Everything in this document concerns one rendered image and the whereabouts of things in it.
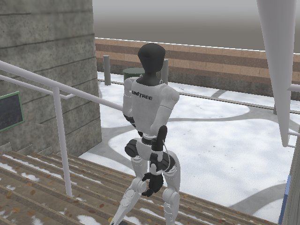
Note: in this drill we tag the humanoid robot torso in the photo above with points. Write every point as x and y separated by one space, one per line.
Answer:
145 104

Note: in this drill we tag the robot right forearm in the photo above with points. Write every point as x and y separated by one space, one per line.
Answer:
156 156

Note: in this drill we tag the humanoid robot head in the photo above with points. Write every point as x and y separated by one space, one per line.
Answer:
151 57

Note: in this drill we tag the right robot hand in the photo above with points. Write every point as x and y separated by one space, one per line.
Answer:
155 183

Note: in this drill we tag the robot left upper arm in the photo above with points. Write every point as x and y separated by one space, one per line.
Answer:
127 100

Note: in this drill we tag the robot left forearm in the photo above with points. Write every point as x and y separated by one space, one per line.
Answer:
131 120

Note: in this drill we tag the robot right upper arm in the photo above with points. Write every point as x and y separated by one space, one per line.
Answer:
169 98

